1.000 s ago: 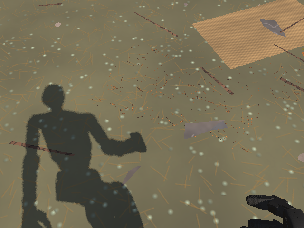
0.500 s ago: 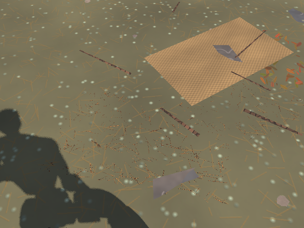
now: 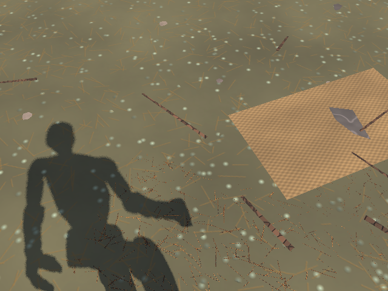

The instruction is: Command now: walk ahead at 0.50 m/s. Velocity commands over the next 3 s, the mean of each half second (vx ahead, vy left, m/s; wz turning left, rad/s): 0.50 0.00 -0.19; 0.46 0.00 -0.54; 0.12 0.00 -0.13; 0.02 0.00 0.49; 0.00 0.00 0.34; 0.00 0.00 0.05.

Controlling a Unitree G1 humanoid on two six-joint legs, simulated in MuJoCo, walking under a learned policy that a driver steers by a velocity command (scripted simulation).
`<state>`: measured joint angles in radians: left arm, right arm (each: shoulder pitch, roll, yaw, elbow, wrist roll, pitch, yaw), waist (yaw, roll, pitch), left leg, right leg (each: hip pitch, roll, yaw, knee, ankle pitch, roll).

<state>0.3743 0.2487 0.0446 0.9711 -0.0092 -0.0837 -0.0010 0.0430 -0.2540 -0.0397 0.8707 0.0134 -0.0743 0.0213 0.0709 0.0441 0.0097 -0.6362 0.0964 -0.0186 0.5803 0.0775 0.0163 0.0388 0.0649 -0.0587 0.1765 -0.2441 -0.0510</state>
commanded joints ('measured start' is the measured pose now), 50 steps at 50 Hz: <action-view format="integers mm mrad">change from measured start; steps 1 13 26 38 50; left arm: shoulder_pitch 50 -48 -347 -41 -55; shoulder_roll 169 108 35 174 196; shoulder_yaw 40 34 16 79 81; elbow -8 -64 -206 -230 -259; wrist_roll -7 -24 -8 -6 -11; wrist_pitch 8 2 21 9 50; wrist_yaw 11 13 -32 -27 25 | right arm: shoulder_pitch -141 121 268 109 -60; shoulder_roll -69 -73 -156 -143 -87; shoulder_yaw -8 -26 -46 -29 -29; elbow -101 3 76 -75 -164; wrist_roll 6 -26 -15 26 -17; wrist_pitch -24 -40 -22 -90 -26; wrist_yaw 18 7 -42 -13 -20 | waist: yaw -2 -71 -146 8 -25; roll -100 57 -23 -63 -142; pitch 84 -28 87 -149 -55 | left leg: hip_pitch -56 484 653 -161 188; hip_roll -12 153 159 -25 -125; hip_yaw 3 -192 159 -71 -3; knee -58 -417 -454 724 -6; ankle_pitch -48 -243 48 -478 19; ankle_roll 25 179 143 23 -76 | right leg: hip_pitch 39 -629 -761 142 -310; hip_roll -322 -209 -173 -325 -125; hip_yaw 128 161 65 584 275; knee -6 992 486 116 166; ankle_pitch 334 -44 326 116 502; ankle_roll -136 -1 13 -287 -125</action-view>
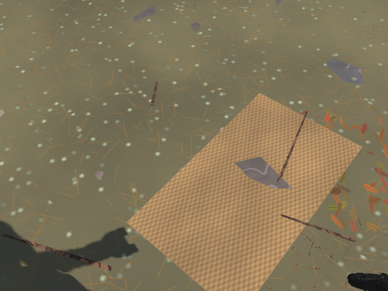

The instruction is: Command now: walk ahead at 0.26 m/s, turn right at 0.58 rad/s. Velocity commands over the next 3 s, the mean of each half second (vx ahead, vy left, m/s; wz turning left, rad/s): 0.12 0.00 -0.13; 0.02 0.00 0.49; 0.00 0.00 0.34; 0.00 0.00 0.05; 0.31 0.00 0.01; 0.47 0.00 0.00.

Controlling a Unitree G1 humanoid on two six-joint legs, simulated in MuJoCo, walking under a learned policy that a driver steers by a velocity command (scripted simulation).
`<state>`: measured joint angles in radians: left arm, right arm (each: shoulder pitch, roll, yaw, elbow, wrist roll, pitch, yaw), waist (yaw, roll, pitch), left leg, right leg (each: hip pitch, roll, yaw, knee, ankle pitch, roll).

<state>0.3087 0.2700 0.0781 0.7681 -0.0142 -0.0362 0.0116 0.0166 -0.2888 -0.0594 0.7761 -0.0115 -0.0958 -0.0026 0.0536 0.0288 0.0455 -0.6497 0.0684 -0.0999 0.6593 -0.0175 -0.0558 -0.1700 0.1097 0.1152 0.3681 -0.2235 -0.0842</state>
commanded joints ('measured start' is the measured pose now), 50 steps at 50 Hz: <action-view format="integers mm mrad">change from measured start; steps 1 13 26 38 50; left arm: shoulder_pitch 15 6 -79 -128 -154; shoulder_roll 167 110 185 208 128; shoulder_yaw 46 10 36 51 31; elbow -54 -81 -100 -99 -114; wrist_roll -7 23 66 3 20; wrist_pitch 8 80 36 45 32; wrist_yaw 15 33 37 36 40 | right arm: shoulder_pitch -43 15 78 103 120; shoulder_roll -63 -57 -113 -98 -177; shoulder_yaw -13 10 -36 -36 -53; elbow -79 -66 -109 -163 -194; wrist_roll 10 -8 26 39 18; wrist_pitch -2 50 86 137 111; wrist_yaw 6 24 -7 40 -16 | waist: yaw -7 -14 -29 -19 -42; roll -135 81 -281 -215 88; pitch -94 -115 -75 -113 -152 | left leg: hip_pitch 204 360 60 228 502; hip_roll -103 114 -130 -70 117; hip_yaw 61 -228 44 174 -217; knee -116 -365 189 27 -311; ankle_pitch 102 -72 -530 -327 191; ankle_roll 1 241 52 8 294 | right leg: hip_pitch -76 -274 7 84 -412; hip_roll -179 -129 -485 -413 -123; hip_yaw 134 -16 290 -57 -43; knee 0 640 -94 58 703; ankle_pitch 444 -298 169 464 -165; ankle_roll -83 153 -172 -102 166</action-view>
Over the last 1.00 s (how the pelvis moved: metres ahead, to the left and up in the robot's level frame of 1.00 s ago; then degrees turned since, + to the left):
0.55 -0.05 0.00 -25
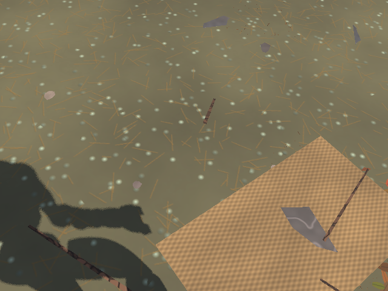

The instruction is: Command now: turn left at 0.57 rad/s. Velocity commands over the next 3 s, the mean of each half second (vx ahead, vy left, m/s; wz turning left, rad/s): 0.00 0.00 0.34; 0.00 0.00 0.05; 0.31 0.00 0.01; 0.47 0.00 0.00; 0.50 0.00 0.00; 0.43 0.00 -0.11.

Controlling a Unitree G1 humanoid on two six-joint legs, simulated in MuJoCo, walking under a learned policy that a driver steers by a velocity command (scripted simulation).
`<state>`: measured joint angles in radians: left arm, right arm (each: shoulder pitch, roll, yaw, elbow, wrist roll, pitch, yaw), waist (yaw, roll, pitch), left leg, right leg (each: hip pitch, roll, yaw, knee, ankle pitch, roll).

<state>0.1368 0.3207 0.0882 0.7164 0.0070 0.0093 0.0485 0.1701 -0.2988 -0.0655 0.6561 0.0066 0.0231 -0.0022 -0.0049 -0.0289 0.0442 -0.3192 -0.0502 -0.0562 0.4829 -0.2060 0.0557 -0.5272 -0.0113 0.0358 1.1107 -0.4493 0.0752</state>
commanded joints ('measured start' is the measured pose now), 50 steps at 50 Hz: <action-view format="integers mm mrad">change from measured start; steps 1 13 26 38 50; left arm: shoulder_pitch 11 48 11 33 89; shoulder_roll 68 55 62 28 27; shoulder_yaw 17 8 -17 -30 -25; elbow -64 -68 -54 -2 110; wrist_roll -2 0 -10 6 0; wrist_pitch -15 -49 -19 -30 -23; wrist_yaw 2 -44 -39 -30 -12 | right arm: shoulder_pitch -26 -33 29 35 81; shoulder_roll -170 -130 -38 -56 -32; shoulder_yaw -48 -25 -9 6 14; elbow -74 -73 -2 36 102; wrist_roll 2 6 3 -21 -16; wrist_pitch -7 16 8 -27 -35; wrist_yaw -21 -18 -8 -15 -19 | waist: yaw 11 19 -8 19 14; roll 147 161 -142 88 51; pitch -151 -131 -120 -30 -54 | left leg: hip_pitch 175 49 119 45 81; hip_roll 231 160 30 108 81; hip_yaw -268 -370 45 -81 -57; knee -135 -46 -89 -79 -84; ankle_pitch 350 115 -4 0 -50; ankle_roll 182 92 -128 -31 -21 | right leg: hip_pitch -49 333 374 337 352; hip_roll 5 1 -149 -28 -16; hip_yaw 39 28 140 9 -8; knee -98 -722 -689 -633 -634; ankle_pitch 73 310 603 310 270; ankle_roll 11 -61 -233 -47 -29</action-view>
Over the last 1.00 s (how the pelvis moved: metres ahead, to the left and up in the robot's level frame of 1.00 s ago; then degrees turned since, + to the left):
0.14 0.07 -0.01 16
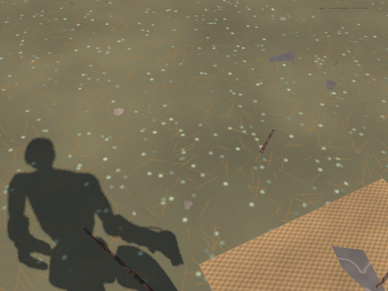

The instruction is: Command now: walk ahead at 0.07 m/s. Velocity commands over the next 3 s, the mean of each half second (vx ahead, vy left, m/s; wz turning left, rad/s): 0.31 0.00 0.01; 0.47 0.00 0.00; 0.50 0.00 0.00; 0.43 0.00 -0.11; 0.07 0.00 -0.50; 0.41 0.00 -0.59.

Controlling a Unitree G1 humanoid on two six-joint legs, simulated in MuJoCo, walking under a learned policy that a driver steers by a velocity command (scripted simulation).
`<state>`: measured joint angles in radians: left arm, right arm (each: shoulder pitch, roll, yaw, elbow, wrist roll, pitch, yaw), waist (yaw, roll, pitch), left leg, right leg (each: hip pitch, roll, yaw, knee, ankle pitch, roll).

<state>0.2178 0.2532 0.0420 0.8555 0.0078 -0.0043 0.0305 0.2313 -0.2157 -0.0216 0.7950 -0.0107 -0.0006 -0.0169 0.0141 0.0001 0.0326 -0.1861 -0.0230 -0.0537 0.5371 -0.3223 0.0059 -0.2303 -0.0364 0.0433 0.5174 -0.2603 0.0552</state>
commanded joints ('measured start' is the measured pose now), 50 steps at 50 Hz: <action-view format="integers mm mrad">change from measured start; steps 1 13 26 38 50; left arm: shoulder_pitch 10 291 271 177 -99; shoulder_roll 93 203 149 162 73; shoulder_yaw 22 54 14 20 8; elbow -20 62 64 -5 -101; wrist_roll -6 -10 -14 -62 -9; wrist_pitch -8 -120 -80 -108 -83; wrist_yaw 8 -54 -14 -32 -27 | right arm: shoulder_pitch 30 -58 -308 76 56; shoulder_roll -132 -151 -74 -181 -196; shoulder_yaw -36 -47 -24 -64 -57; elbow -29 -107 -152 -29 43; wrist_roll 7 53 36 26 19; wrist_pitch -6 -71 -92 -94 -109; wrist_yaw -7 -13 53 48 25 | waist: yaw -13 79 83 -106 -45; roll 43 -214 -91 138 33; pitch -28 23 99 -169 37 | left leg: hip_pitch -56 -600 -449 399 -3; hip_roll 53 2 67 351 179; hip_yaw -73 -61 97 -534 -35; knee -159 558 79 -287 -451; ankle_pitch -102 -254 370 -136 324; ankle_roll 48 22 -15 257 215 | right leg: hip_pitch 22 351 188 -491 -411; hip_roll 40 -366 -153 5 -106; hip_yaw -51 686 51 81 -8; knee -2 -360 -430 817 219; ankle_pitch -44 -295 283 -200 335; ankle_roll -13 -352 -235 -117 -41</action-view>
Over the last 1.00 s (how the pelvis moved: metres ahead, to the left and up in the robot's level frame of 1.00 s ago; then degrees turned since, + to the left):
-0.01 0.00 -0.01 10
